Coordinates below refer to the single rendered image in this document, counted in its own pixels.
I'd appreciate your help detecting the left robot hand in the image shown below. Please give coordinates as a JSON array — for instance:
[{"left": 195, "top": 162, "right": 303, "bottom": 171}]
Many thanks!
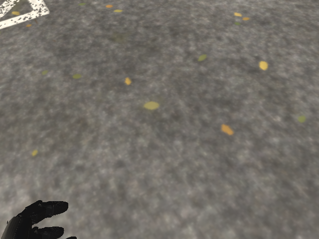
[{"left": 1, "top": 200, "right": 77, "bottom": 239}]

